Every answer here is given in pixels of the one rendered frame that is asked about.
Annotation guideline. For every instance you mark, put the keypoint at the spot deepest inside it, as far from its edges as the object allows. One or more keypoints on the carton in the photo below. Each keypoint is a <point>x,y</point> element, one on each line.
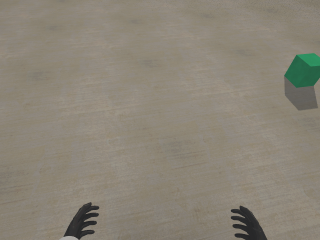
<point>304,70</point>

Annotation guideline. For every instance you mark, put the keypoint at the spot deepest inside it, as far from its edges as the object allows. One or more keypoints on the robot right hand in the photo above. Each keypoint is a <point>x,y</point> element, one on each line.
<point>254,230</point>

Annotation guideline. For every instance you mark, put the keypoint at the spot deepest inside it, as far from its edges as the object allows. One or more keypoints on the robot left hand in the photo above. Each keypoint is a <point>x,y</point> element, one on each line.
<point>77,224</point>

